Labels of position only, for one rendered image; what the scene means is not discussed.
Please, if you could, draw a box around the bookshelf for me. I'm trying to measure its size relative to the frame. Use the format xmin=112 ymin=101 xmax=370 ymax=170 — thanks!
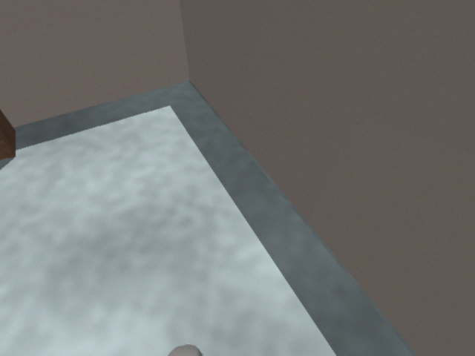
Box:
xmin=0 ymin=110 xmax=16 ymax=160

